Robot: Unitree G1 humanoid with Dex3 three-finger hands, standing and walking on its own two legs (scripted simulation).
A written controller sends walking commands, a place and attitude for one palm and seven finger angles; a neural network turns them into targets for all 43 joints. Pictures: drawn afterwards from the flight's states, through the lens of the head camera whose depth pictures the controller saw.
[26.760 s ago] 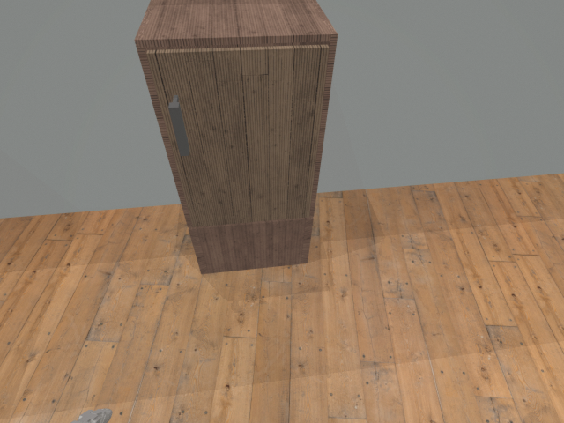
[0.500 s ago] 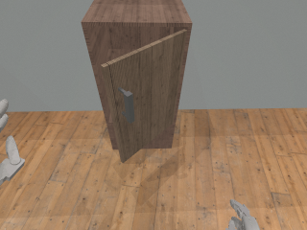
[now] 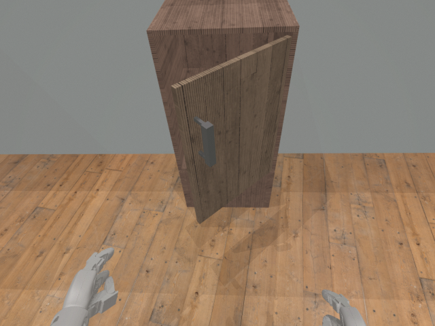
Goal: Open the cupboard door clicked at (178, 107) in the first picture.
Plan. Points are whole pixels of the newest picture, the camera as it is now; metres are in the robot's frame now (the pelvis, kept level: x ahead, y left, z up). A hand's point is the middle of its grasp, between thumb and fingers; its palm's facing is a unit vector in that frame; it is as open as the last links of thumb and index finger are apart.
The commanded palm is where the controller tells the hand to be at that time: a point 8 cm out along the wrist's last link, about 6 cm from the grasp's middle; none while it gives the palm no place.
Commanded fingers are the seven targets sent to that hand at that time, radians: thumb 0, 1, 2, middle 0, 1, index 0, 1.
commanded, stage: let the arm hang, fingers relaxed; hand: left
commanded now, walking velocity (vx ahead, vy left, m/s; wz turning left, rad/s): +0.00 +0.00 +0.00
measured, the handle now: (204, 141) +0.58 +0.07 +0.00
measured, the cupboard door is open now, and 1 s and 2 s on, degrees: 42 42 42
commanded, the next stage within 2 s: look to check the result in 0.94 s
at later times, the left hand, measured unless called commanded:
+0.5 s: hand out of the picture -0.08 +0.21 -0.15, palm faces +0.05 -0.96 -0.27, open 7.3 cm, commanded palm none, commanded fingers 0.00 0.90 0.90 -0.20 -0.30 -0.20 -0.30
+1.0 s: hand out of the picture -0.03 +0.15 -0.16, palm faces +0.07 -0.98 -0.16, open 7.3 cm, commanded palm none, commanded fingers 0.00 0.90 0.90 -0.20 -0.30 -0.20 -0.30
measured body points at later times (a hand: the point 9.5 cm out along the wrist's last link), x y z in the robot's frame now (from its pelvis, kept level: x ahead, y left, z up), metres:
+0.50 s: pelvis -0.02 +0.01 +0.02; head -0.01 +0.00 +0.46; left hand -0.08 +0.26 -0.13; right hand -0.03 -0.21 -0.15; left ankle +0.05 +0.11 -0.72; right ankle -0.04 -0.10 -0.72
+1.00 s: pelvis -0.01 -0.01 +0.02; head +0.00 -0.01 +0.46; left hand -0.03 +0.20 -0.15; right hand -0.03 -0.20 -0.15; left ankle +0.05 +0.11 -0.72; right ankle -0.04 -0.10 -0.72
